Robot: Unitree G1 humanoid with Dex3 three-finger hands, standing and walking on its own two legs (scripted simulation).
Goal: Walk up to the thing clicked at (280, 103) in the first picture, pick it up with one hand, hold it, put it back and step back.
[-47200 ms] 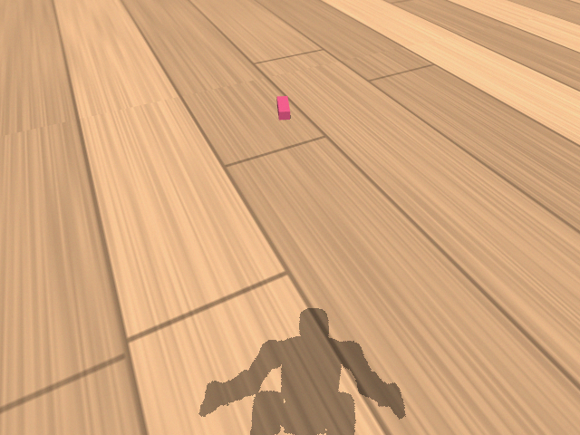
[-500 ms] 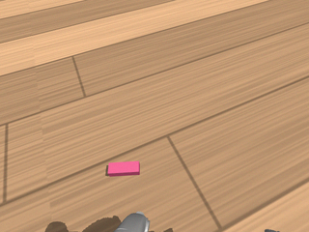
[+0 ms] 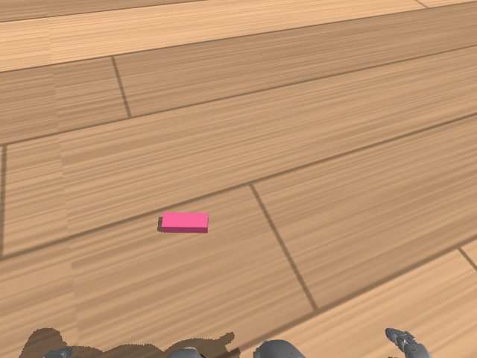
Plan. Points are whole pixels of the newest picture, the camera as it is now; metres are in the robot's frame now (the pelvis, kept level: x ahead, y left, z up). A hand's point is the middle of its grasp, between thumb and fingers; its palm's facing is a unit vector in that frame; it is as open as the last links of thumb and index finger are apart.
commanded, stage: step back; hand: left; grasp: from above
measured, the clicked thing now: (185, 222) +0.71 +0.21 -0.74
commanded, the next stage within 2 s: stand in 2.00 s
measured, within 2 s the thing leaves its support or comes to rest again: neither
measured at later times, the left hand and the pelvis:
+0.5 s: hand out of the picture -0.05 +0.26 -0.14, palm faces +0.02 -0.91 -0.42, open 7.4 cm; pelvis -0.18 -0.02 -0.02, yaw +3 degrees
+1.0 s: hand out of the picture -0.30 +0.22 -0.14, palm faces +0.01 -0.91 -0.41, open 7.4 cm; pelvis -0.35 -0.05 -0.01, yaw +0 degrees
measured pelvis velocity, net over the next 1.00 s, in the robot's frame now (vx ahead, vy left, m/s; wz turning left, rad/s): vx -0.35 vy -0.05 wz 0.00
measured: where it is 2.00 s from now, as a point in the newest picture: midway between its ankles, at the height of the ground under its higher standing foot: outside the picture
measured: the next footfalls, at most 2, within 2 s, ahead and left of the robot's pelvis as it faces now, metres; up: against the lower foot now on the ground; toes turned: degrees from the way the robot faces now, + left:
right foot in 0.16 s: -0.06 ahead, -0.15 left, +0.00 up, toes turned -1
left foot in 0.50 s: -0.16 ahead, +0.10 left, +0.00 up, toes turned +1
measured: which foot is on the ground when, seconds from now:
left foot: down 0.00-0.18, up 0.20-0.48, down 0.50-0.84, up 0.86-1.00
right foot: up 0.00-0.14, down 0.16-0.50, up 0.52-0.80, down 0.82-1.00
